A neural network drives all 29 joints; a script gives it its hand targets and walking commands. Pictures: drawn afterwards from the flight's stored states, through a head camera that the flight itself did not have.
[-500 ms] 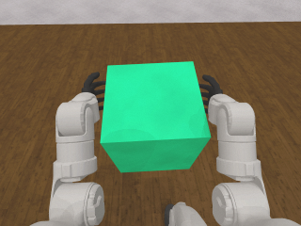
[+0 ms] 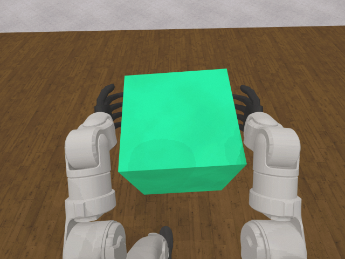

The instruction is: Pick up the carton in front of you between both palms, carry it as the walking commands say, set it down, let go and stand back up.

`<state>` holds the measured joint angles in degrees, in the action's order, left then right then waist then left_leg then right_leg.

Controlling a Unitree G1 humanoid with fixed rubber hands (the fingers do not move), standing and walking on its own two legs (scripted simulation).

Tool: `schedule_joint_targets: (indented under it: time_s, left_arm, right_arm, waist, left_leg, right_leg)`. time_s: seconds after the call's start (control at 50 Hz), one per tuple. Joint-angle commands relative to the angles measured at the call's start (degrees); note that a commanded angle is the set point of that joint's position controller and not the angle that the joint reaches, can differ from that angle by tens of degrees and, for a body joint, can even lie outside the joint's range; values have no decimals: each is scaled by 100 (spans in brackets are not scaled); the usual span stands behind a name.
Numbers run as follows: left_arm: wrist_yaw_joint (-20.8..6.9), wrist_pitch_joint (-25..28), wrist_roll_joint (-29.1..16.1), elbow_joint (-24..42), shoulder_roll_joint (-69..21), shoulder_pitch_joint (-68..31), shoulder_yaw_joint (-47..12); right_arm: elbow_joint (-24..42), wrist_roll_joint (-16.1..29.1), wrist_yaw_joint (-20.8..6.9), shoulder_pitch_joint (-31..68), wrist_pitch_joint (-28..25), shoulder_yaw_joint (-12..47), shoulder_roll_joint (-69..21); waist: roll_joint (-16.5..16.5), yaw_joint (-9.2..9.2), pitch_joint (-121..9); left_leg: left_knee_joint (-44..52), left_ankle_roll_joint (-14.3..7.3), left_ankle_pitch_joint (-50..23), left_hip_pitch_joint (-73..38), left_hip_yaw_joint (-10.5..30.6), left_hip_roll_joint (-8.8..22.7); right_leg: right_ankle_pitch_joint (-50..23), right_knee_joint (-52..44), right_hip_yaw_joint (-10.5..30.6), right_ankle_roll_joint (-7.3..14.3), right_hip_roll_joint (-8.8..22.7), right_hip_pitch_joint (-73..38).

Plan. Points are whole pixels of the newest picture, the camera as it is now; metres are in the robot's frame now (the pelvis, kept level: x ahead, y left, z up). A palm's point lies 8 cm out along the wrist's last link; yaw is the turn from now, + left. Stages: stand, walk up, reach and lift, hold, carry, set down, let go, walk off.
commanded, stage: carry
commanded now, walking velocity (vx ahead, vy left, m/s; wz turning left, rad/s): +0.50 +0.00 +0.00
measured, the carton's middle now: (179, 140) +0.36 +0.02 +0.03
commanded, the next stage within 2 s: none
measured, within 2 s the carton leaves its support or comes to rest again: neither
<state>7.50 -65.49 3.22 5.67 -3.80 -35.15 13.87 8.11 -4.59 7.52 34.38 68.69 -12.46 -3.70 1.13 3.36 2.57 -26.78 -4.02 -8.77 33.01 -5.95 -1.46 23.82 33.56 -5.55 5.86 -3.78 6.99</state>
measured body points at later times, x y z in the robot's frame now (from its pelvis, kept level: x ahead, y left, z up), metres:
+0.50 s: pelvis +0.34 +0.00 -0.05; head +0.38 +0.01 +0.40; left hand +0.71 +0.15 +0.07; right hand +0.70 -0.15 +0.07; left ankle +0.16 +0.05 -0.75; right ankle +0.48 -0.06 -0.77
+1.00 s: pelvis +0.65 +0.01 -0.08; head +0.68 +0.00 +0.37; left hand +1.01 +0.18 +0.04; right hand +1.02 -0.12 +0.03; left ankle +0.80 +0.09 -0.80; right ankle +0.48 -0.04 -0.79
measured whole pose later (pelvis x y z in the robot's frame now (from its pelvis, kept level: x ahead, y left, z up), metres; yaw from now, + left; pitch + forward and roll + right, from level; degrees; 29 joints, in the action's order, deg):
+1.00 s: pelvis +0.65 +0.01 -0.08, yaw +0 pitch +5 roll +0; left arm 7.8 -65.5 2.8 -4.1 -1.8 -36.7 12.0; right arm 0.7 -5.0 7.5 34.4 69.2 -12.1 -2.3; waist 0.8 4.2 -2.6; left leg -28.9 -4.6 -8.1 34.0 -5.2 -1.6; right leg 23.7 32.5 -3.2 6.9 -5.6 6.1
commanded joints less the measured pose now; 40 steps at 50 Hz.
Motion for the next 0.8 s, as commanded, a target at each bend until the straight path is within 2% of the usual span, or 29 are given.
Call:
schedule_joint_targets:
  time_s: [0.0,0.02,0.04,0.06,0.08,0.1,0.12,0.14,0.16,0.2,0.28,0.36,0.42,0.44,0.46,0.48,0.5,0.52,0.54,0.56,0.58,0.6,0.62,0.64,0.68,0.74,0.78]
  left_arm:
    - [-1594,-199,-2512,-190,-5499,-3495,-4396]
    - [-1615,-207,-2501,-342,-5461,-3566,-4379]
    - [-1620,-247,-2471,-565,-5535,-3648,-4347]
    - [-1578,-311,-2429,-733,-5531,-3639,-4221]
    - [-1549,-328,-2425,-718,-5614,-3693,-4208]
    - [-1538,-302,-2459,-661,-5779,-3917,-4184]
    - [-1512,-251,-2454,-603,-5936,-4096,-4160]
    - [-1473,-201,-2426,-543,-6039,-4133,-4108]
    - [-1428,-156,-2389,-469,-6146,-4092,-4086]
    - [-1337,-86,-2295,-391,-6268,-3904,-4081]
    - [-1195,34,-2111,-220,-6194,-3510,-4179]
    - [-1139,67,-2094,118,-5926,-3553,-4344]
    - [-1137,-39,-2079,153,-5600,-3465,-4329]
    - [-1153,-88,-2050,71,-5476,-3396,-4280]
    - [-1173,-135,-2009,-53,-5340,-3301,-4200]
    - [-1196,-174,-1952,-191,-5238,-3202,-4109]
    - [-1235,-195,-1880,-312,-5094,-3196,-3963]
    - [-1285,-255,-1867,-519,-5008,-3131,-3835]
    - [-1309,-282,-1865,-798,-4890,-3190,-3733]
    - [-1348,-316,-1919,-1048,-4950,-3122,-3651]
    - [-1416,-279,-2078,-957,-5218,-3306,-3717]
    - [-1487,-267,-2294,-786,-5599,-3707,-3844]
    - [-1546,-255,-2530,-566,-5903,-4180,-3981]
    - [-1577,-239,-2743,-424,-6149,-4538,-4091]
    - [-1592,-191,-2934,-270,-6373,-4744,-4160]
    - [-1599,-154,-2952,-271,-6404,-4459,-4135]
    - [-1603,-133,-2918,-215,-6328,-4320,-4141]
  right_arm:
    - [-121,1994,-1200,3538,-113,4057,-5101]
    - [-254,1959,-1255,3464,-82,3924,-4949]
    - [-496,1938,-1299,3541,-45,3744,-4792]
    - [-884,1915,-1312,3426,-33,3662,-4776]
    - [-985,2034,-1359,3239,-54,3700,-5009]
    - [-813,2210,-1425,3533,-86,3772,-5344]
    - [-616,2405,-1483,3997,-115,3867,-5654]
    - [-447,2602,-1523,4407,-153,3996,-5933]
    - [-314,2760,-1544,4626,-189,4096,-6136]
    - [-112,2939,-1563,4699,-240,4194,-6330]
    - [-2,2949,-1573,4313,-307,4260,-6280]
    - [143,2937,-1573,4146,-349,4366,-6036]
    - [38,2905,-1539,3881,-308,4356,-5746]
    - [-76,2874,-1534,3787,-288,4332,-5661]
    - [-200,2843,-1535,3728,-262,4301,-5597]
    - [-329,2816,-1543,3731,-235,4267,-5545]
    - [-454,2777,-1548,3835,-228,4221,-5494]
    - [-660,2721,-1545,3868,-187,4151,-5450]
    - [-831,2728,-1521,3967,-99,4082,-5515]
    - [-911,2695,-1475,4034,-59,3982,-5446]
    - [-781,2670,-1437,4195,-63,3939,-5551]
    - [-664,2613,-1403,4417,-86,3855,-5649]
    - [-574,2562,-1359,4556,-118,3792,-5770]
    - [-526,2512,-1313,4587,-147,3744,-5839]
    - [-493,2439,-1221,4459,-201,3751,-5992]
    - [-465,2302,-1100,4151,-277,3802,-6007]
    - [-375,2226,-1049,4066,-312,3872,-5960]
  waist:
    - [-553,-473,-3005]
    - [-52,-562,-3018]
    - [884,-423,-3257]
    - [1711,-745,-3912]
    - [1293,-808,-3929]
    - [730,-776,-3465]
    - [188,-664,-3092]
    - [66,-596,-2985]
    - [51,-560,-2956]
    - [197,-553,-3015]
    - [497,-706,-3098]
    - [444,-880,-2870]
    - [493,-993,-2686]
    - [531,-918,-2689]
    - [584,-751,-2779]
    - [529,-487,-2938]
    - [319,-159,-3036]
    - [-439,-134,-3185]
    - [-1667,-45,-3670]
    - [-1402,109,-3870]
    - [-1177,117,-3771]
    - [-476,-5,-3301]
    - [-199,-136,-2973]
    - [-65,-198,-2816]
    - [-281,-171,-2835]
    - [-612,-71,-3024]
    - [-687,-7,-3079]
  left_leg:
    - [723,-162,-1131,-2611,-198,-38]
    - [268,-46,-2279,-3553,401,722]
    - [-971,-321,-4741,-4911,1696,1875]
    - [-817,-1511,-2869,-5962,3297,2581]
    - [-253,-1613,-601,-5636,3652,2389]
    - [29,-1380,94,-4993,3347,2032]
    - [164,-1169,-258,-4346,2929,1871]
    - [206,-1080,-531,-3917,2641,1801]
    - [283,-898,-572,-3646,2430,1681]
    - [229,-684,-1159,-3668,2052,1518]
    - [-53,-516,-2746,-4315,1449,1244]
    - [-244,-380,-2865,-4452,947,732]
    - [-510,-382,-2440,-4350,752,583]
    - [-776,-348,-2363,-4181,711,600]
    - [-1222,-284,-2461,-3981,641,634]
    - [-1974,-160,-2321,-3669,427,606]
    - [-2839,-42,-1299,-2818,331,500]
    - [-3781,-11,1991,-1404,309,212]
    - [-5273,278,4584,300,597,-441]
    - [-5868,162,4518,931,816,-282]
    - [-5991,93,4245,1336,941,-80]
    - [-5479,70,3782,1251,906,127]
    - [-4950,84,3446,1056,901,221]
    - [-4531,148,3243,704,865,304]
    - [-3999,237,3022,504,715,332]
    - [-3399,273,2432,992,518,335]
    - [-3030,254,1925,1202,391,293]
  right_leg:
    - [-4858,1753,110,-72,772,-693]
    - [-2983,2613,120,-150,580,319]
    - [773,3436,293,-250,101,1815]
    - [1381,4952,720,-386,-134,3142]
    - [1050,5081,849,-234,71,3533]
    - [611,4716,881,-181,247,3645]
    - [239,4278,825,-223,375,3517]
    - [-13,3910,801,-262,474,3337]
    - [-136,3578,755,-310,545,3138]
    - [-271,3086,600,-396,549,3130]
    - [-1130,2248,301,-404,481,3642]
    - [-2355,718,-109,-319,158,3412]
    - [-3299,-598,-305,-202,-71,2692]
    - [-3613,-919,-280,-118,-83,2197]
    - [-3740,-1050,-308,-38,-89,1575]
    - [-3998,-1375,-268,22,13,765]
    - [-4245,-1287,-49,20,375,-294]
    - [-6262,-249,937,6,1363,-1487]
    - [-7097,220,2984,1011,2629,-3038]
    - [-5707,1,3499,1387,2738,-3226]
    - [-3178,-515,3781,1541,2605,-2750]
    - [-2444,-844,3483,1225,2211,-1861]
    - [-2700,-1001,3077,997,2040,-1226]
    - [-2899,-1128,2757,766,1940,-721]
    - [-3389,-1125,2292,553,1749,-516]
    - [-5129,-792,1743,403,1568,-1244]
    - [-5743,-664,1518,294,1436,-1585]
